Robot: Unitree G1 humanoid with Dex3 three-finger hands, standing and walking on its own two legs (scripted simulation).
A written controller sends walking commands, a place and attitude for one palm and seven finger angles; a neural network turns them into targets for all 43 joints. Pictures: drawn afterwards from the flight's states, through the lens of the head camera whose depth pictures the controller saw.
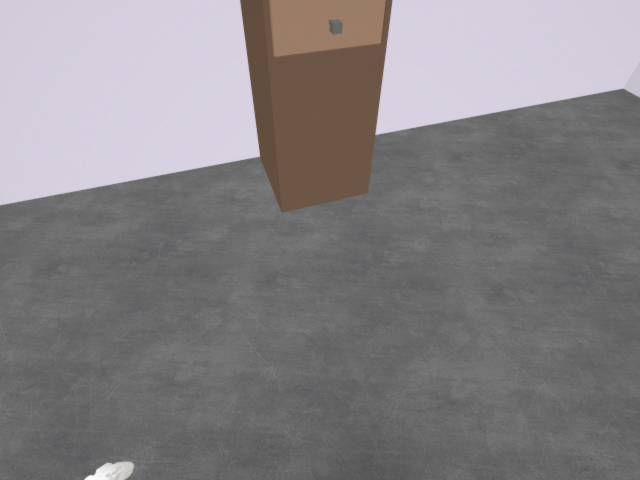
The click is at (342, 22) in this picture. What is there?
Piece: drawer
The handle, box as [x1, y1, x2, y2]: [329, 19, 342, 34]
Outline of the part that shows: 329,20 329,30 333,34 341,33 342,23 338,19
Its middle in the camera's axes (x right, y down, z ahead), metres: +0.04 -0.69 +1.25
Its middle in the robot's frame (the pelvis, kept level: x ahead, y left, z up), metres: +1.40 +0.03 +0.03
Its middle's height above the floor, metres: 0.80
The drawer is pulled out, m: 0.00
